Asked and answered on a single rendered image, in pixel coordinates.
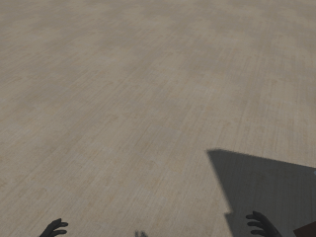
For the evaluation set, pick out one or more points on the pedestal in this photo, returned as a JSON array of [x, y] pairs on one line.
[[308, 230]]

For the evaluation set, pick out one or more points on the right robot hand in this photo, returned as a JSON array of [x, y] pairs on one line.
[[269, 229]]

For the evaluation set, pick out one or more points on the left robot hand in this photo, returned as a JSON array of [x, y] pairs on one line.
[[48, 232]]

